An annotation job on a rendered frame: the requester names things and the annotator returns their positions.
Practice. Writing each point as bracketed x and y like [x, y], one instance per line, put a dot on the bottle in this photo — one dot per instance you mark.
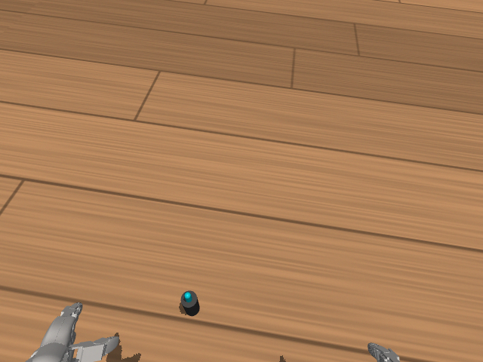
[190, 303]

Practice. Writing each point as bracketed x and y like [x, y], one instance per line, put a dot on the right robot hand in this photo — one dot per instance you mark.
[382, 354]

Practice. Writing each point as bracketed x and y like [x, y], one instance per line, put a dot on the left robot hand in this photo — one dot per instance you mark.
[62, 330]

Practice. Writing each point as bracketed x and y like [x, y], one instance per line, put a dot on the left robot arm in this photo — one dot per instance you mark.
[52, 352]

